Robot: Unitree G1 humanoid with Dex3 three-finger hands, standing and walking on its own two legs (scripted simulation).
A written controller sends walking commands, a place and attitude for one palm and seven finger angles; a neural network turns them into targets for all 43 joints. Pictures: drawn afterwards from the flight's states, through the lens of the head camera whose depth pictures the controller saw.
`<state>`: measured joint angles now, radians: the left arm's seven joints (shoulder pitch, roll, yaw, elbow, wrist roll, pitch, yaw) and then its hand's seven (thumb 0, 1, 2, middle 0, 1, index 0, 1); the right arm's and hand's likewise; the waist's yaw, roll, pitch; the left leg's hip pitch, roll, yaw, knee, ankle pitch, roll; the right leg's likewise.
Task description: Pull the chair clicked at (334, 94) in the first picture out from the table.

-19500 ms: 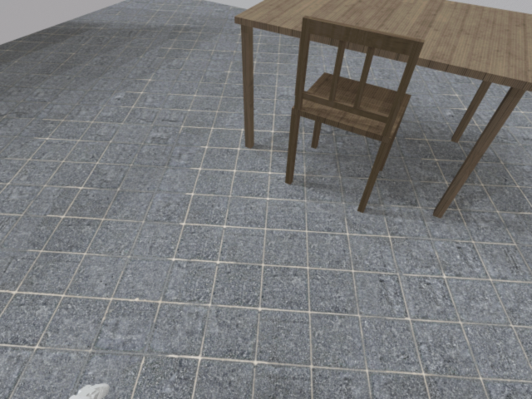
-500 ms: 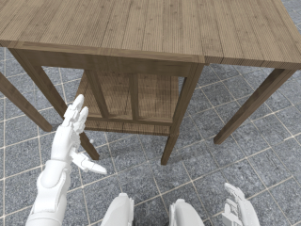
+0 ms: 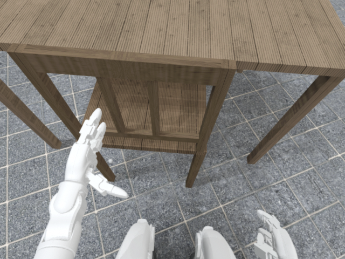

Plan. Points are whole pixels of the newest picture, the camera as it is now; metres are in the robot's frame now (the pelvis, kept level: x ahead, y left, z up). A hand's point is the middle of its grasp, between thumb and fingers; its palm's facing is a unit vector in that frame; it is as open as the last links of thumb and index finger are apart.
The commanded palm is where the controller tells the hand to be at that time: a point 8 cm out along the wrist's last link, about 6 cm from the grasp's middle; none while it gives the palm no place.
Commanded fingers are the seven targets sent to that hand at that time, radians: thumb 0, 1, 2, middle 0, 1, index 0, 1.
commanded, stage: aim the fingers beside a spindle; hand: left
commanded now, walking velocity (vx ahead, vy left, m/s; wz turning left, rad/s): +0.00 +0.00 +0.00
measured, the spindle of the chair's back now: (113, 107) +0.47 +0.17 +0.02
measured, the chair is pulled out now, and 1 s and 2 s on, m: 0.00 0.00 0.00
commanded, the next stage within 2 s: none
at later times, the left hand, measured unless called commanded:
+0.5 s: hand (109, 163) +0.31 +0.15 +0.03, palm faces -0.08 -1.00 -0.04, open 16.9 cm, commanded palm +0.30 +0.21 +0.03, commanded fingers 0.00 -0.50 0.30 -0.06 -0.08 -0.06 -0.08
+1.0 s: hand (113, 166) +0.31 +0.15 +0.02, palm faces -0.09 -1.00 -0.02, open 16.9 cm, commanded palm +0.30 +0.21 +0.03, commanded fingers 0.00 -0.50 0.30 -0.06 -0.08 -0.06 -0.08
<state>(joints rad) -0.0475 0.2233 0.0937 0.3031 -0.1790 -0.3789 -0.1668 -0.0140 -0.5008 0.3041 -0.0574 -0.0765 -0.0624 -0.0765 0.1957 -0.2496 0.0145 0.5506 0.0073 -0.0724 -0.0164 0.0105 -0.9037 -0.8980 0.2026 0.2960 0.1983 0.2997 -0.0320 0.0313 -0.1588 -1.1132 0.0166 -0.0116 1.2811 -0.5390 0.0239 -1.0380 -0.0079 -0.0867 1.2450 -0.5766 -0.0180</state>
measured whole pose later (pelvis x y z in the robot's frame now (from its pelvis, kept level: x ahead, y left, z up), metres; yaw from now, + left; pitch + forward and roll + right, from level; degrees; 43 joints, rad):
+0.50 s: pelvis +0.00 -0.01 +0.00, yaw +0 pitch +21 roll -2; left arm -0.02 0.23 0.10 0.29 -0.20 -0.40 -0.20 -0.01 -0.50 0.30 -0.06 -0.08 -0.06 -0.08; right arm 0.20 -0.26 0.01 0.56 0.01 -0.08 -0.02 0.01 -0.90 -0.90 0.20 0.30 0.20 0.30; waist -0.03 0.04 -0.17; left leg -1.10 0.02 -0.02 1.27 -0.53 0.01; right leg -1.03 0.00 -0.09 1.24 -0.58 -0.03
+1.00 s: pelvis +0.00 +0.00 +0.00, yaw +0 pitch +21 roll -3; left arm 0.01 0.21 0.09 0.26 -0.18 -0.38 -0.18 -0.01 -0.50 0.30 -0.06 -0.08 -0.06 -0.08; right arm 0.20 -0.25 0.01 0.55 0.01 -0.08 -0.02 0.01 -0.90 -0.90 0.20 0.30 0.20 0.30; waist -0.04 0.03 -0.16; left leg -1.11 0.02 -0.01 1.28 -0.54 0.02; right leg -1.04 0.00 -0.08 1.24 -0.58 -0.02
